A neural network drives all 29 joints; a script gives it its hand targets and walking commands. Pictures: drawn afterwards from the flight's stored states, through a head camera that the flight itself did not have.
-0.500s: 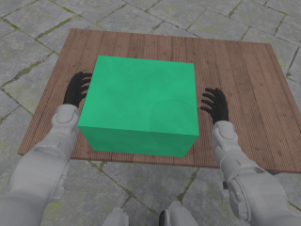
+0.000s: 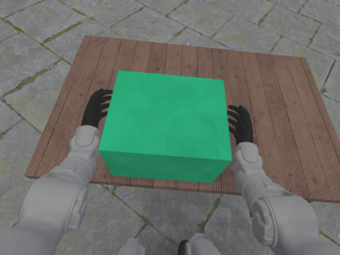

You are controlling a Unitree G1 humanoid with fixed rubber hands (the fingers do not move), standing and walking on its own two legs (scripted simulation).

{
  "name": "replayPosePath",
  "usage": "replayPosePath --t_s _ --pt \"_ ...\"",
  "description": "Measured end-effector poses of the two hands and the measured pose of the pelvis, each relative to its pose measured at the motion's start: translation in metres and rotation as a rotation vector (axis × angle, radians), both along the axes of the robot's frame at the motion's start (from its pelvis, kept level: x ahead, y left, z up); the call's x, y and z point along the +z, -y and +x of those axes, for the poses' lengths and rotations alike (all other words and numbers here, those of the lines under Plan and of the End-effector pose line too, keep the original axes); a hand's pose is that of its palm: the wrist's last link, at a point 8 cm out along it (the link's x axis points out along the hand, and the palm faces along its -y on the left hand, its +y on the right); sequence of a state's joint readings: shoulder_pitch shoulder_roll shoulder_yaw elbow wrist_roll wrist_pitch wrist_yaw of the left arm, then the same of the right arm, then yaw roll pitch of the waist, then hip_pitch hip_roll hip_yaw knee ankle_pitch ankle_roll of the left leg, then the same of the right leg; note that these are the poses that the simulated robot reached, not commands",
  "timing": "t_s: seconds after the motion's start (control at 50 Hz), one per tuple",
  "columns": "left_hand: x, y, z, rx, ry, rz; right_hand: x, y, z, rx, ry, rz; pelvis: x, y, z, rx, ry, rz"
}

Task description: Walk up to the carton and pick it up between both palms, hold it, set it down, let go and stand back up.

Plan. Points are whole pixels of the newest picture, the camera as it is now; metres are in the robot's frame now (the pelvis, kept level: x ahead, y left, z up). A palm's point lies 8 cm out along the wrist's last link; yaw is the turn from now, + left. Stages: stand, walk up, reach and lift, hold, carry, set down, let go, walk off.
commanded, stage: reach and lift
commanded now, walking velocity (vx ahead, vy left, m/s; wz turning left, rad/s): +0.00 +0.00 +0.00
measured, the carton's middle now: (166, 128) +0.44 +0.00 -0.03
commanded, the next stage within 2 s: none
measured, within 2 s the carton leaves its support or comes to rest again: neither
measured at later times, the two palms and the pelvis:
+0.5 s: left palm (93, 122) +0.43 +0.18 +0.01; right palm (240, 139) +0.40 -0.18 +0.00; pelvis +0.00 +0.00 +0.01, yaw +0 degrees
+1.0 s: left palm (93, 122) +0.43 +0.18 +0.01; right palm (239, 141) +0.39 -0.18 +0.00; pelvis +0.03 +0.00 +0.04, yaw +2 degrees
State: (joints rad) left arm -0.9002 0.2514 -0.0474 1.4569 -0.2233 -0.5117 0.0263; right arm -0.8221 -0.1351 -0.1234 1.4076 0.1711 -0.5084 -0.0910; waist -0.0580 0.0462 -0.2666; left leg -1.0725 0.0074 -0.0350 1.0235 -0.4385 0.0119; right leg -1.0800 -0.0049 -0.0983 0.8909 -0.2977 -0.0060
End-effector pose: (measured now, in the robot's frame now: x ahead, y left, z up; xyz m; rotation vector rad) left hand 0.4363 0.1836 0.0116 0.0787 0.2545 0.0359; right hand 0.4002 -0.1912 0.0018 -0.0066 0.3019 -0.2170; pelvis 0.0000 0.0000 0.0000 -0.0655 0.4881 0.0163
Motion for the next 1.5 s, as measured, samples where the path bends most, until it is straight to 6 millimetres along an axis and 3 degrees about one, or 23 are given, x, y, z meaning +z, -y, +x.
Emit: replayPosePath --t_s 0.16,0.54,1.06,1.5 --pt "0.0 0.001 -0.001 0.002 0.001 0.008 -0.004 -0.01 0.0 0.009 -0.001 0.021 0.004 -0.002 0.001 0.001 0.006 -0.006" --pt "0.001 0.004 -0.003 -0.006 0.004 0.009 -0.001 -0.008 -0.004 0.012 0.008 -0.012 0.018 0.001 0.005 0.012 0.021 -0.001" --pt "0.0 0.004 -0.002 -0.013 0.01 0.026 -0.006 -0.008 -0.006 0.01 0.046 0.0 0.041 0.003 0.033 0.026 0.008 0.002" --pt "0.003 0.002 -0.013 0.008 0.045 0.039 -0.003 -0.009 -0.008 0.036 0.073 -0.021 0.049 0.002 0.031 0.015 -0.031 0.0"
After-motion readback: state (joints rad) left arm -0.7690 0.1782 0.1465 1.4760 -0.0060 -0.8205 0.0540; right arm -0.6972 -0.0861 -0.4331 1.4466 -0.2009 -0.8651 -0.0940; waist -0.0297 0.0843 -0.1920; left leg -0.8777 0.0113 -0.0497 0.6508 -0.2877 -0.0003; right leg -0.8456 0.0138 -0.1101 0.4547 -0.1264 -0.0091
